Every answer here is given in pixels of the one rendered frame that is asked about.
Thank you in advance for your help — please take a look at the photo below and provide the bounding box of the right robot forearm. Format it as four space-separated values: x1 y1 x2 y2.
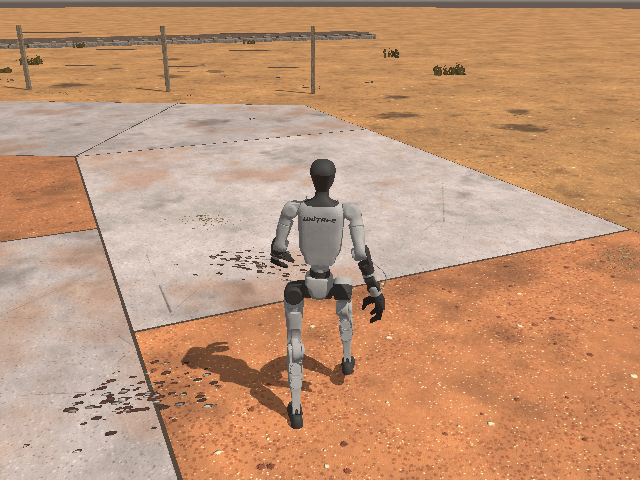
358 245 382 297

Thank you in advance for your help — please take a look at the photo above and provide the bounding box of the robot left foot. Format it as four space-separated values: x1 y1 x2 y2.
287 401 303 429

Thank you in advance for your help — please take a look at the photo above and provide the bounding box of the robot right hand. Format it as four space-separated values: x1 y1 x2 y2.
362 293 385 323

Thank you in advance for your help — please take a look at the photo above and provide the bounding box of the left robot forearm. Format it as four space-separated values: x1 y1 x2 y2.
270 237 283 260

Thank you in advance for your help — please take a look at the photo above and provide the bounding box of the right robot upper arm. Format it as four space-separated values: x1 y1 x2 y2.
342 203 367 261

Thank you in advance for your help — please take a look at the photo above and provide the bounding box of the robot left hand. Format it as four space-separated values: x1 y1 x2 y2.
271 252 294 268

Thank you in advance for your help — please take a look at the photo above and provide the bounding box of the left robot upper arm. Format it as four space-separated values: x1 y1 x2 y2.
273 200 302 252

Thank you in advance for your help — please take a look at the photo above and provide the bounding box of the humanoid robot torso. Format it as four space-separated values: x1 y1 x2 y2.
298 196 345 300

